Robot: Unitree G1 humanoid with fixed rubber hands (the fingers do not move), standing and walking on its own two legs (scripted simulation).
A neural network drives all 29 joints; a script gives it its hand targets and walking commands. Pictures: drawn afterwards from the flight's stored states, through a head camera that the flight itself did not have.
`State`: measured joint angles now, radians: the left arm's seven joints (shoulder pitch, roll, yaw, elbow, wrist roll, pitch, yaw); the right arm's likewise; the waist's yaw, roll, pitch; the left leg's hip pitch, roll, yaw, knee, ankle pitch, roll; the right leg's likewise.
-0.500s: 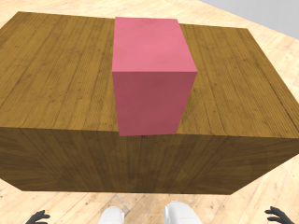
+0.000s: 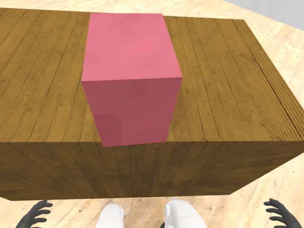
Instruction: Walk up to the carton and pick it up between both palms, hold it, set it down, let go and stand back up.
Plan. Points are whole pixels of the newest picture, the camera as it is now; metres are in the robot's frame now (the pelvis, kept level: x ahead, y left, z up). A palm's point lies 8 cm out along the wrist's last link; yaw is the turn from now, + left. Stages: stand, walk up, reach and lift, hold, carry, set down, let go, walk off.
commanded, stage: walk up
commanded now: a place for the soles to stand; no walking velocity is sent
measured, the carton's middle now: (131, 83) +0.43 +0.07 +0.13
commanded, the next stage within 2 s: reach and lift in 1.92 s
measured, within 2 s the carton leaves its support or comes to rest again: neither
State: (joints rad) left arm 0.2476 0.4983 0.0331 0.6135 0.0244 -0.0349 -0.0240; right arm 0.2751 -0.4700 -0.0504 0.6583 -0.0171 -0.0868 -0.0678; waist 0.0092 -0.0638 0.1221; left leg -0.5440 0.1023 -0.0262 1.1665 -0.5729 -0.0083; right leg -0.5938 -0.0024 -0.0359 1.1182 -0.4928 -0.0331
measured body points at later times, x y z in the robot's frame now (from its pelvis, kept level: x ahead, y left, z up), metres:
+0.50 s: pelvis -0.01 +0.06 +0.00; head +0.03 +0.08 +0.45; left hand +0.11 +0.40 -0.08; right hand +0.14 -0.27 -0.06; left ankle +0.02 +0.17 -0.66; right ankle +0.06 -0.10 -0.65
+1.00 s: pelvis -0.02 +0.10 +0.02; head +0.02 +0.13 +0.47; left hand +0.09 +0.44 -0.08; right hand +0.13 -0.22 -0.04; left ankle +0.02 +0.17 -0.66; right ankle +0.01 -0.06 -0.63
